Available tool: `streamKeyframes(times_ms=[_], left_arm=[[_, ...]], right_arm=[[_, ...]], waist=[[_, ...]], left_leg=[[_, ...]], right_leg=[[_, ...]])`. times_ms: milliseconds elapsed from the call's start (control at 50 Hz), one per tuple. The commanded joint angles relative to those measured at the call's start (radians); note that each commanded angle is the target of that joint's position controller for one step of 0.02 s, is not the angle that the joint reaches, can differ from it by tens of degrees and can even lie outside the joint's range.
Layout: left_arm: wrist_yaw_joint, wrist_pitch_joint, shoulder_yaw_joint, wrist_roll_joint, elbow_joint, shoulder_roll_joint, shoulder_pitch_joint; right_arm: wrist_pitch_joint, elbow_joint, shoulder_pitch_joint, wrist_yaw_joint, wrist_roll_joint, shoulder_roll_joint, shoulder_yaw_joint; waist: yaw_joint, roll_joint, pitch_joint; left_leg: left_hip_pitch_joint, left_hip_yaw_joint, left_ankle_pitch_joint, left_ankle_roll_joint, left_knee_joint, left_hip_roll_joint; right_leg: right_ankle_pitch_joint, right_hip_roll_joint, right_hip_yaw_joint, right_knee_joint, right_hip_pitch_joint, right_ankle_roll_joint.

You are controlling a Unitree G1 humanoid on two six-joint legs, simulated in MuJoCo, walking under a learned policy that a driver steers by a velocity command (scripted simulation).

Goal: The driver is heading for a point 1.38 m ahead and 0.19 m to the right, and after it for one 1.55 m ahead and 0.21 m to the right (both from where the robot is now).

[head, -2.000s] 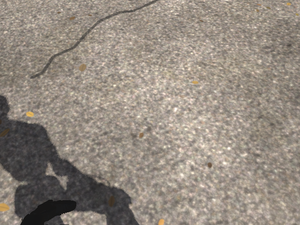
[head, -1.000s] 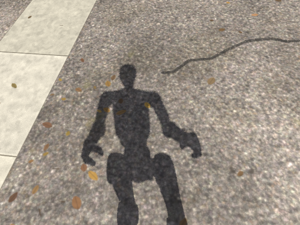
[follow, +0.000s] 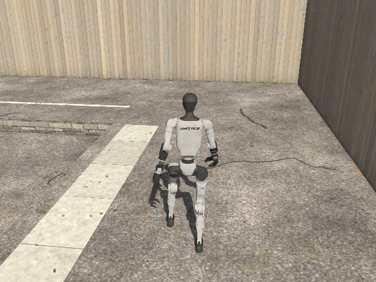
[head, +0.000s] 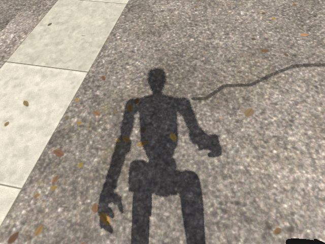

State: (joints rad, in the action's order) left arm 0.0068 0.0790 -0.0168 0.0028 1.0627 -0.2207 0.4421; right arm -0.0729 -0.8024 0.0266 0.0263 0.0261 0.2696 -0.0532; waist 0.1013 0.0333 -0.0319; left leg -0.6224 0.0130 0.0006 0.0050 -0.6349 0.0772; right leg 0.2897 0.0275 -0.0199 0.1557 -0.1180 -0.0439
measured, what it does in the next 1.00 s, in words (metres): walks ahead: left foot, then right foot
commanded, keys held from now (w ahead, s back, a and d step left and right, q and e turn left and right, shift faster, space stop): w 0.22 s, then no key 0.78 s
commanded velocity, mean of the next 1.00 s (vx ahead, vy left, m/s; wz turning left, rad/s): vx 0.21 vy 0.00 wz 0.00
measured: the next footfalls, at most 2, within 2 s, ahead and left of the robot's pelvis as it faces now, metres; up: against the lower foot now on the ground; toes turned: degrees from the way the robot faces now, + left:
left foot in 0.14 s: +0.28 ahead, +0.13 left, +0.00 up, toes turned +2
right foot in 0.58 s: +0.46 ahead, -0.09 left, +0.00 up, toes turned +0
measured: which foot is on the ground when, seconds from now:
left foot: up 0.00-0.12, down 0.14-0.60, up 0.62-0.74, down 0.76-1.00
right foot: down 0.00-0.16, up 0.18-0.56, down 0.58-1.00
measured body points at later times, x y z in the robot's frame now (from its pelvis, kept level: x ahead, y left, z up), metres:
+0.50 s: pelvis +0.27 +0.04 +0.00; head +0.29 +0.04 +0.45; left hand +0.43 +0.30 -0.11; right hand +0.30 -0.23 -0.14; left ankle +0.24 +0.13 -0.74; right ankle +0.43 -0.10 -0.70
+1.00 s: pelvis +0.37 +0.02 -0.01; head +0.39 +0.03 +0.44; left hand +0.49 +0.28 -0.14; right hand +0.41 -0.24 -0.15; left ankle +0.31 +0.15 -0.74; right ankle +0.42 -0.09 -0.74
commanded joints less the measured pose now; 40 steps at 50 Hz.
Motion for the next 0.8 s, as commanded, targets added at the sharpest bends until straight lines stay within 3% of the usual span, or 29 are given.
streamKeyframes(times_ms=[20, 60, 80, 100, 120, 140, 160, 180, 200, 220, 240, 260, 300, 340, 380, 440, 520, 560, 580, 600, 620, 640, 660, 680, 720, 740, 780, 800], left_arm=[[0.009, 0.003, -0.037, 0.011, -0.023, -0.185, 0.043], [0.010, -0.003, -0.046, 0.014, -0.027, -0.197, 0.031], [0.011, -0.007, -0.052, 0.012, -0.033, -0.211, 0.017], [0.011, -0.014, -0.059, 0.008, -0.039, -0.225, 0.005], [0.012, -0.024, -0.057, 0.002, -0.046, -0.218, -0.009], [0.013, -0.027, -0.047, -0.009, -0.064, -0.198, -0.012], [-0.001, -0.010, -0.005, -0.010, -0.084, -0.046, 0.123], [-0.010, 0.022, -0.013, 0.013, -0.068, -0.088, 0.086], [-0.015, 0.041, -0.041, 0.045, -0.117, -0.180, -0.038], [-0.010, 0.050, -0.042, 0.051, -0.137, -0.188, -0.106], [-0.001, 0.046, -0.048, 0.038, -0.137, -0.176, -0.130], [0.006, 0.032, -0.052, 0.022, -0.127, -0.157, -0.101], [0.012, 0.004, -0.048, 0.011, -0.116, -0.108, -0.050], [0.017, -0.010, -0.049, 0.001, -0.139, -0.102, -0.079], [0.016, -0.013, -0.043, -0.011, -0.170, -0.097, -0.150], [0.004, -0.012, -0.034, -0.008, -0.197, -0.090, -0.266], [-0.002, -0.015, -0.043, -0.010, -0.223, -0.135, -0.331], [-0.003, -0.010, -0.053, -0.020, -0.208, -0.152, -0.284], [0.004, -0.008, -0.067, -0.026, -0.198, -0.203, -0.253], [0.009, -0.012, -0.074, -0.031, -0.202, -0.257, -0.240], [0.011, -0.026, -0.056, -0.029, -0.180, -0.185, -0.216], [0.005, -0.036, -0.037, -0.017, -0.176, -0.115, -0.216], [0.000, -0.040, -0.031, -0.016, -0.174, -0.110, -0.250], [0.000, -0.044, -0.032, -0.019, -0.179, -0.124, -0.286], [0.006, -0.049, -0.036, -0.020, -0.199, -0.152, -0.393], [0.008, -0.054, -0.035, -0.017, -0.203, -0.147, -0.429], [0.010, -0.059, -0.037, -0.008, -0.185, -0.142, -0.395], [0.012, -0.060, -0.038, -0.009, -0.187, -0.138, -0.389]], right_arm=[[-0.021, 0.115, -0.188, 0.016, 0.006, 0.039, 0.004], [-0.026, 0.122, -0.179, 0.024, 0.005, 0.065, -0.002], [-0.027, 0.115, -0.141, 0.025, 0.003, 0.088, -0.012], [-0.026, 0.095, -0.061, 0.020, 0.002, 0.116, -0.027], [-0.021, 0.045, 0.104, 0.012, 0.003, 0.153, -0.050], [-0.015, -0.002, 0.290, -0.001, -0.002, 0.193, -0.066], [-0.012, -0.035, 0.401, -0.002, -0.023, 0.286, -0.085], [-0.011, -0.044, 0.393, 0.003, -0.018, 0.198, -0.059], [-0.017, -0.036, 0.285, 0.003, -0.011, 0.153, -0.041], [-0.023, -0.020, 0.196, 0.004, -0.014, 0.123, -0.032], [-0.030, -0.013, 0.131, 0.009, -0.025, 0.094, -0.022], [-0.037, -0.013, 0.095, 0.013, -0.036, 0.073, -0.015], [-0.045, -0.035, 0.093, 0.018, -0.039, 0.067, -0.011], [-0.048, -0.062, 0.106, 0.009, -0.044, 0.094, -0.013], [-0.040, -0.077, 0.112, -0.009, -0.045, 0.111, -0.013], [-0.023, -0.105, 0.168, -0.024, -0.040, 0.138, -0.014], [0.002, -0.143, 0.189, -0.031, -0.023, 0.146, -0.012], [0.015, -0.152, 0.177, -0.035, -0.013, 0.131, -0.007], [0.014, -0.163, 0.234, -0.036, -0.025, 0.106, 0.001], [0.005, -0.174, 0.336, -0.035, -0.050, 0.074, 0.011], [0.010, -0.203, 0.405, -0.038, -0.044, 0.012, 0.029], [0.027, -0.197, 0.347, -0.043, -0.032, 0.052, 0.023], [0.046, -0.182, 0.294, -0.049, -0.018, 0.075, 0.016], [0.065, -0.184, 0.267, -0.058, -0.017, 0.078, 0.013], [0.093, -0.202, 0.275, -0.068, -0.029, 0.069, 0.011], [0.098, -0.217, 0.289, -0.068, -0.036, 0.054, 0.015], [0.099, -0.217, 0.260, -0.062, -0.048, 0.085, 0.014], [0.092, -0.226, 0.244, -0.060, -0.036, 0.120, 0.007]], waist=[[-0.006, -0.121, -0.131], [-0.041, -0.124, -0.108], [-0.072, -0.138, -0.068], [-0.120, -0.158, -0.001], [-0.205, -0.156, 0.101], [-0.280, -0.125, 0.223], [-0.214, 0.149, 0.409], [-0.231, 0.171, 0.443], [-0.209, 0.136, 0.229], [-0.176, 0.056, 0.123], [-0.138, 0.003, 0.048], [-0.095, 0.020, 0.033], [-0.056, 0.026, 0.040], [-0.041, 0.032, 0.030], [-0.049, 0.034, 0.037], [-0.103, 0.027, 0.066], [-0.112, 0.031, 0.066], [-0.072, 0.014, 0.078], [-0.078, -0.043, 0.103], [-0.137, -0.141, 0.184], [-0.140, -0.257, 0.264], [-0.111, -0.229, 0.258], [-0.115, -0.205, 0.222], [-0.122, -0.180, 0.194], [-0.165, -0.173, 0.147], [-0.185, -0.167, 0.129], [-0.149, -0.111, 0.071], [-0.118, -0.035, 0.020]], left_leg=[[0.001, 0.023, 0.050, -0.020, 0.093, -0.031], [0.034, 0.017, 0.011, -0.053, 0.124, -0.041], [0.099, 0.027, -0.016, -0.071, 0.124, -0.063], [0.210, 0.048, -0.048, -0.092, 0.112, -0.094], [0.414, 0.069, -0.048, -0.123, 0.119, -0.122], [0.727, -0.043, -0.069, -0.170, 0.079, -0.020], [1.113, -0.548, -0.312, -0.346, 0.148, 0.264], [1.082, -0.807, -0.460, -0.362, 0.347, 0.316], [0.913, -0.657, -0.475, -0.298, 0.379, 0.275], [0.738, -0.511, -0.382, -0.268, 0.408, 0.237], [0.584, -0.389, -0.178, -0.250, 0.430, 0.199], [0.485, -0.284, 0.003, -0.233, 0.442, 0.159], [0.385, -0.173, 0.288, -0.243, 0.446, 0.136], [0.339, -0.096, 0.457, -0.255, 0.449, 0.121], [0.335, -0.032, 0.494, -0.241, 0.441, 0.090], [0.381, -0.007, 0.427, -0.214, 0.427, 0.073], [0.476, -0.062, 0.322, -0.199, 0.354, 0.118], [0.491, -0.072, 0.238, -0.157, 0.253, 0.094], [0.472, -0.051, 0.168, -0.108, 0.175, 0.035], [0.367, -0.019, -0.088, -0.060, 0.069, -0.040], [0.297, -0.005, -0.401, -0.012, -0.037, -0.080], [0.287, -0.029, -0.555, 0.009, -0.082, -0.078], [0.257, -0.042, -0.582, 0.014, -0.095, -0.068], [0.257, -0.049, -0.544, 0.017, -0.079, -0.055], [0.370, -0.050, -0.385, 0.015, 0.036, -0.034], [0.449, -0.036, -0.280, 0.006, 0.137, -0.042], [0.448, -0.050, -0.248, -0.023, 0.225, -0.017], [0.348, -0.047, -0.357, -0.043, 0.216, -0.025]], right_leg=[[-0.361, -0.256, 0.099, -0.064, 0.095, -0.130], [-0.500, -0.284, 0.087, -0.007, 0.027, -0.114], [-0.668, -0.290, 0.078, 0.051, 0.000, -0.103], [-0.864, -0.287, 0.066, 0.152, -0.015, -0.092], [-0.977, -0.250, 0.035, 0.339, 0.022, -0.068], [-0.798, -0.216, 0.029, 0.595, 0.226, -0.044], [-0.167, -0.024, 0.014, 1.020, 0.625, 0.023], [0.264, 0.019, 0.158, 1.172, 0.742, 0.008], [0.214, -0.045, 0.148, 1.221, 0.837, -0.012], [0.116, -0.100, 0.120, 1.181, 0.817, -0.022], [0.051, -0.133, 0.100, 1.118, 0.767, -0.012], [0.021, -0.161, 0.103, 1.072, 0.682, -0.002], [0.032, -0.161, 0.088, 1.013, 0.586, 0.025], [-0.019, -0.151, 0.067, 0.914, 0.589, 0.053], [-0.140, -0.148, 0.052, 0.741, 0.583, 0.068], [-0.327, -0.110, 0.031, 0.529, 0.524, 0.068], [-0.288, -0.089, 0.054, 0.413, 0.505, 0.044], [-0.339, -0.071, 0.043, 0.295, 0.413, 0.014], [-0.631, -0.117, 0.088, 0.254, 0.307, -0.010], [-0.940, -0.232, 0.189, 0.331, 0.121, -0.079], [-0.939, -0.329, 0.300, 0.332, 0.038, -0.199], [-0.787, -0.340, 0.349, 0.285, 0.084, -0.228], [-0.595, -0.325, 0.356, 0.245, 0.133, -0.215], [-0.438, -0.312, 0.358, 0.212, 0.188, -0.193], [-0.237, -0.272, 0.302, 0.164, 0.351, -0.133], [-0.128, -0.223, 0.244, 0.155, 0.422, -0.092], [0.116, -0.140, 0.150, 0.153, 0.467, -0.016], [0.106, -0.095, 0.100, 0.170, 0.417, 0.005]])
Velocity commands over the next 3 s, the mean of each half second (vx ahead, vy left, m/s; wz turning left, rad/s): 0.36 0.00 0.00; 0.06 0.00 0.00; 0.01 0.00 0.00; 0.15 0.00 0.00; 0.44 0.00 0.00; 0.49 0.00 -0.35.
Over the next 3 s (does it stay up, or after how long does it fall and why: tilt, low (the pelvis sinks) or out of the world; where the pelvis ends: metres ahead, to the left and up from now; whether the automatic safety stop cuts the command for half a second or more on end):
stays up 0.98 0.02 -0.02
